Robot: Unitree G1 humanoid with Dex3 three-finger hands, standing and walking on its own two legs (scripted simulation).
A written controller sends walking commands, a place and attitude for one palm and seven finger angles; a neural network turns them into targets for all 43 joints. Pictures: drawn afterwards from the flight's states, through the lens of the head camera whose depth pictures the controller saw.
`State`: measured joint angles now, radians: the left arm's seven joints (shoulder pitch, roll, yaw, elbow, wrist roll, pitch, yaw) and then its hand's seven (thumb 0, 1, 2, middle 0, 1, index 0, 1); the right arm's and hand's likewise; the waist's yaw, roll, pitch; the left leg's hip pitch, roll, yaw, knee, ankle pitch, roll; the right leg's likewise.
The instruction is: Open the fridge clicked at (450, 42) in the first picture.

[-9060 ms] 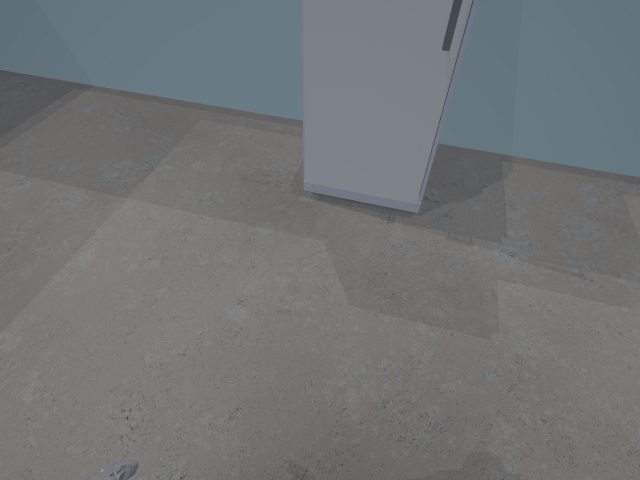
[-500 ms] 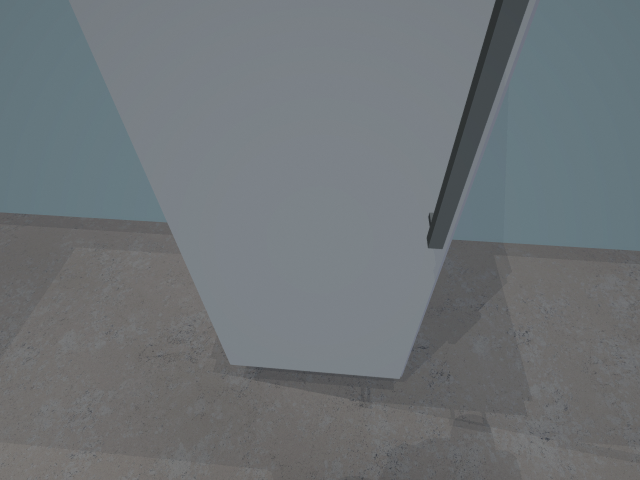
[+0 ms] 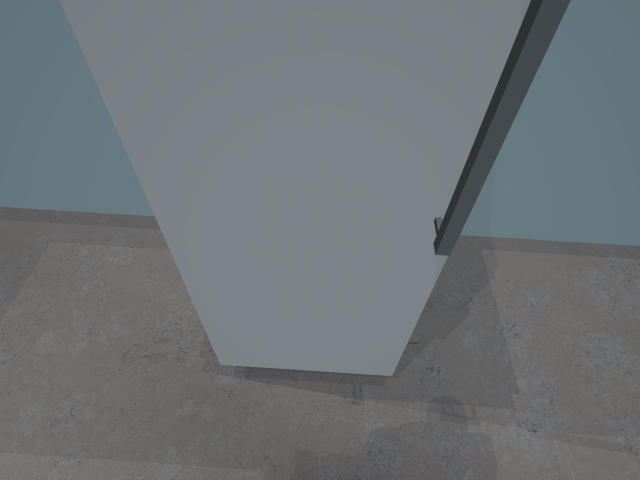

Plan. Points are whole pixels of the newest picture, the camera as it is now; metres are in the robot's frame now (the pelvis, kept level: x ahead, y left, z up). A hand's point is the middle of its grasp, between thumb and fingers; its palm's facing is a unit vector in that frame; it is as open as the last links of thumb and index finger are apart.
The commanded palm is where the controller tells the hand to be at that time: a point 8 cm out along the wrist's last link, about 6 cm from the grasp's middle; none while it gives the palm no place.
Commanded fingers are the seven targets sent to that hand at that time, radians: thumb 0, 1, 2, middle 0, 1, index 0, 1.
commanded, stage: come to a stop and stand still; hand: right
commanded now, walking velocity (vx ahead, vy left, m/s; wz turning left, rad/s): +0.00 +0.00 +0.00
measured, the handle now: (478, 145) +0.47 -0.17 +0.19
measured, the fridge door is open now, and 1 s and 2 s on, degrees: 0 0 0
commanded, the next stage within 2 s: look again from close up in 1.08 s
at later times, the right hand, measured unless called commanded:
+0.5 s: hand out of the picture +0.06 -0.19 -0.15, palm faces -0.05 +0.97 -0.24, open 7.4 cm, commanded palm none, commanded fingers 0.00 -0.90 -0.90 0.20 0.30 0.20 0.30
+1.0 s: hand out of the picture +0.05 -0.20 -0.16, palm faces -0.03 +0.97 -0.23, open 7.4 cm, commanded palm none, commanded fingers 0.00 -0.90 -0.90 0.20 0.30 0.20 0.30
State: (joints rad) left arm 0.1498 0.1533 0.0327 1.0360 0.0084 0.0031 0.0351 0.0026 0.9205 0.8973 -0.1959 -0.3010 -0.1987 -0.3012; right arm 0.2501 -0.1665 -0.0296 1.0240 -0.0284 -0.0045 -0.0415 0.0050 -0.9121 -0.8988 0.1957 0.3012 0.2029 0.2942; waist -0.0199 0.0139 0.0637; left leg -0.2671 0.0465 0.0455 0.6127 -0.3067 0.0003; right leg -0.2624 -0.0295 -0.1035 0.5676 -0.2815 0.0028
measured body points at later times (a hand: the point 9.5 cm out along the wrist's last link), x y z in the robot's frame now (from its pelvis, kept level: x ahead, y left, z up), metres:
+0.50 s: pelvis +0.00 +0.00 +0.01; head +0.01 +0.01 +0.46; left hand -0.02 +0.23 -0.15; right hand +0.06 -0.24 -0.13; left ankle +0.00 +0.11 -0.73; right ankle +0.01 -0.12 -0.73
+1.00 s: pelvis +0.02 -0.01 +0.01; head +0.03 -0.01 +0.46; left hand +0.07 +0.23 -0.14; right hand +0.05 -0.25 -0.14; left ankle +0.00 +0.11 -0.73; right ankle +0.01 -0.12 -0.73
